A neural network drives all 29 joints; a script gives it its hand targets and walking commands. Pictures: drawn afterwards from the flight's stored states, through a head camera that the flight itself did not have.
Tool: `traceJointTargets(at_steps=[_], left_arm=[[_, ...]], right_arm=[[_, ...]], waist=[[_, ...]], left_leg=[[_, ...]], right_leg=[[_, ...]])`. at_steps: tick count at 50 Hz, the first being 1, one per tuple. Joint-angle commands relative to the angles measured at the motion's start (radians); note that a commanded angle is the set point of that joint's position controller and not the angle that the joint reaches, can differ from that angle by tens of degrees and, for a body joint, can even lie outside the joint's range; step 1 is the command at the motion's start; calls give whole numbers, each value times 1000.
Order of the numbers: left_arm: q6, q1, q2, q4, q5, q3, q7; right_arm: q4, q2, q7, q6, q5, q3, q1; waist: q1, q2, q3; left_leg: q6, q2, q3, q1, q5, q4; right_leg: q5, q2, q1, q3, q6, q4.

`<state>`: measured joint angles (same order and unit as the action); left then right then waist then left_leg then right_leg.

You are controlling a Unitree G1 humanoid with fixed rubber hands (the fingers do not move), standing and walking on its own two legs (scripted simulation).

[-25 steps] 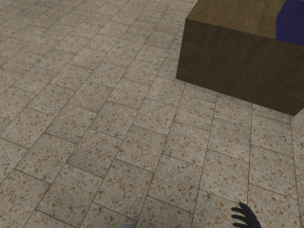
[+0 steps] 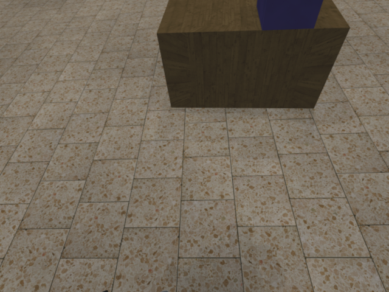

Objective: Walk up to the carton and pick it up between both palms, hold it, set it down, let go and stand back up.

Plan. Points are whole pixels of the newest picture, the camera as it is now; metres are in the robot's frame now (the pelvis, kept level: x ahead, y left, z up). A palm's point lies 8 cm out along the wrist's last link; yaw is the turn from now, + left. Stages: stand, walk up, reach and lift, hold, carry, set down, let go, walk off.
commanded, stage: walk up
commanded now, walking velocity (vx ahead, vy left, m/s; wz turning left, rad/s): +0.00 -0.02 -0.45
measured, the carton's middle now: out of the picture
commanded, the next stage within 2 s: none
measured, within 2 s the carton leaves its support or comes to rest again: neither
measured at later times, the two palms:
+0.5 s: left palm out of the picture +0.08 +0.26 -0.13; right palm out of the picture +0.02 -0.23 -0.10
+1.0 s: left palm out of the picture +0.06 +0.21 -0.11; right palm out of the picture -0.03 -0.29 -0.09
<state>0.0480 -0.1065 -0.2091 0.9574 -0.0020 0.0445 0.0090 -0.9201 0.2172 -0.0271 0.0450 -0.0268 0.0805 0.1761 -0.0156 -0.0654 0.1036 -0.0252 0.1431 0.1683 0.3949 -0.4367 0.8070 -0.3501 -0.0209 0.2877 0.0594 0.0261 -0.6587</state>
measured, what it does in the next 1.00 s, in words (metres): steps on the spot, turning right: left foot, then right foot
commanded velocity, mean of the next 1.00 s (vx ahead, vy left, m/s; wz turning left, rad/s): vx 0.12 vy -0.01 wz -0.47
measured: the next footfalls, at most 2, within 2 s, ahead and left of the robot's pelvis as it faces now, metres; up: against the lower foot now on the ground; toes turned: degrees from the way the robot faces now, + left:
left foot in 0.36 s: +0.03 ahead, +0.12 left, +0.00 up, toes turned -5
right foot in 0.70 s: -0.08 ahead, -0.11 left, +0.00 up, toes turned -21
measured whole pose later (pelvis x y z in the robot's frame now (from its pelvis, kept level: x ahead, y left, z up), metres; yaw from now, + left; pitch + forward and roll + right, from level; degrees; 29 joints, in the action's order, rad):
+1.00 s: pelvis -0.02 +0.00 +0.03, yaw -24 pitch -1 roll -1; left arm -0.04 -0.36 -0.17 1.02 0.00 0.04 0.00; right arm -0.88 0.25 0.03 0.02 -0.02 0.12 0.17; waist 0.03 -0.02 0.03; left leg -0.08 0.10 0.03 0.43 -0.32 0.79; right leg -0.25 -0.03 0.03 -0.05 0.02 -0.30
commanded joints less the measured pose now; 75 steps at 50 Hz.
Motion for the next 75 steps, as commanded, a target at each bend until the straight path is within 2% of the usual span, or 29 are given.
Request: traceJointTargets(at_steps=[1,6,14,17,18,19,20,22,23,24,25,26,27,28,33,34,35,36,37,39,41,50,54,55,57,58,61,66,75], left_arm=[[-33,-114,-191,-10,-6,39,-21],[-41,-20,-165,-40,-15,28,-21],[-35,-53,-189,-42,-19,31,-17],[-19,23,-183,-49,-13,25,-13],[-20,3,-147,-58,-9,22,-9],[-16,9,-91,-80,2,15,-10],[-9,50,-112,-73,-19,20,-18],[-4,50,-113,-47,-22,27,-2],[-7,0,-99,-45,-20,21,4],[4,16,-115,-12,-27,38,15],[1,-67,-106,-17,-13,28,9],[12,2,-111,-8,-20,36,18],[8,-16,-81,-31,-13,18,17],[16,17,-85,-26,-18,22,19],[15,-25,-68,-32,-12,14,7],[9,-69,-75,-22,-15,19,7],[-7,-180,-117,22,-12,39,15],[-23,-259,-206,32,-7,61,20],[-26,-297,-295,43,7,80,11],[-50,-195,-204,25,6,50,-12],[-70,-111,-191,-16,-12,50,-25],[-115,-286,-166,5,0,38,-9],[-110,-183,-195,-27,-6,37,0],[-114,-165,-159,-31,-7,25,3],[-123,-162,-75,-103,-6,10,1],[-115,-152,-118,-95,-10,23,1],[-102,-167,-96,-31,-17,14,33],[-70,-144,-55,7,-22,8,50],[-50,138,-45,-51,-28,-6,67]], right_arm=[[147,94,1,-1,25,10,-112],[126,93,0,-10,14,19,-37],[152,68,-10,-12,26,17,-66],[113,63,-17,-32,30,13,60],[100,111,-22,-41,23,21,85],[104,222,-25,-38,18,50,58],[90,222,-22,-27,15,54,58],[100,117,-22,-35,10,24,-18],[93,113,-27,-31,11,21,-71],[93,121,-28,-37,9,27,-33],[101,122,-24,-31,8,21,-98],[97,124,-21,-36,10,31,-34],[78,113,-20,-35,13,28,-53],[76,126,-19,-41,6,38,-20],[35,166,-6,-37,8,58,6],[27,166,-2,-33,10,62,1],[48,170,13,-23,21,50,11],[123,82,32,-16,36,19,-100],[214,61,34,-9,27,12,-304],[205,120,47,-19,27,34,-229],[130,100,56,-52,3,56,-100],[173,80,59,-58,13,37,-164],[120,113,42,-74,23,42,43],[83,154,30,-86,17,61,181],[47,320,15,-91,5,86,348],[33,289,20,-77,17,66,309],[81,151,31,-94,21,4,133],[57,108,37,-141,22,-23,127],[-37,103,19,-137,-2,-19,279]], waist=[[77,287,-112],[27,188,-147],[39,177,-183],[-47,141,-206],[-48,52,-227],[-47,-261,-201],[-67,-304,-163],[-30,-118,-159],[25,-164,-137],[-26,-34,-118],[49,-141,-129],[-35,-65,-111],[15,-146,-111],[-34,-83,-101],[-15,-129,-145],[9,-72,-165],[49,8,-234],[125,341,-186],[206,516,-59],[97,286,43],[29,233,-27],[71,205,29],[-57,169,-4],[-115,82,-71],[-151,-330,-134],[-126,-273,-63],[-38,-54,54],[11,-66,21],[-25,-35,57]], left_leg=[[-46,-32,-141,236,-168,309],[-63,-36,-133,175,-36,215],[-68,-90,-156,0,-34,-60],[-33,-86,-166,-265,183,-413],[-11,15,-264,-414,188,-489],[91,273,-484,-434,305,-541],[196,375,-510,-298,428,-514],[195,268,-365,-243,529,-472],[167,148,-205,-187,463,-477],[178,238,-349,-256,511,-462],[144,103,-114,-194,410,-464],[172,223,-300,-260,483,-454],[149,131,-129,-209,420,-461],[167,215,-247,-243,461,-445],[146,228,-191,-202,602,-354],[122,208,-150,-148,497,-311],[74,165,-109,13,-79,-257],[-36,1,42,311,-322,-2],[-34,-67,-81,435,-184,243],[-38,-17,-159,390,4,310],[-34,-2,-158,286,74,265],[-62,-61,-120,113,103,-110],[-29,-97,-95,-278,112,-293],[-21,-68,-109,-477,100,-351],[81,373,-692,-596,-226,-621],[130,405,-737,-450,-286,-650],[97,290,-430,-281,-65,-655],[99,207,-107,-256,519,-606],[110,193,44,-319,636,-553]], right_leg=[[528,374,-164,-415,228,372],[618,249,-202,-284,182,328],[563,263,-176,-402,189,296],[451,190,-18,-352,87,223],[287,120,96,-308,22,170],[-82,-63,290,-111,-42,-51],[-252,-34,272,-95,-49,-303],[-158,-1,225,-142,-48,-465],[-126,22,172,-100,-45,-463],[-106,7,256,-115,-73,-510],[-107,38,164,-71,-62,-405],[-113,11,245,-76,-86,-455],[-103,49,162,-59,-73,-346],[-118,47,192,-63,-86,-327],[-116,46,-25,17,-72,-5],[-19,31,-126,42,-57,110],[-75,32,-348,15,-15,181],[-442,235,-454,-319,64,384],[-688,428,-256,-717,185,602],[-469,400,-169,-642,200,613],[-281,312,-208,-471,167,575],[-41,268,-216,-401,173,538],[155,220,18,-346,122,337],[203,150,118,-268,79,153],[-253,-42,451,-83,-12,-351],[-233,27,449,-137,-1,-468],[-5,128,400,-130,-11,-528],[143,122,328,-75,-35,-455],[102,66,167,65,26,-62]])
